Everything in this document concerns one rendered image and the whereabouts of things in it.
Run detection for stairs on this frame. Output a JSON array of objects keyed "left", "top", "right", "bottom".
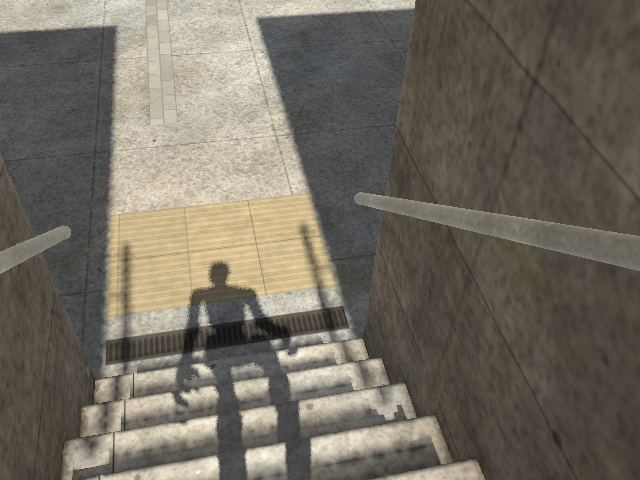
[{"left": 61, "top": 337, "right": 485, "bottom": 480}]

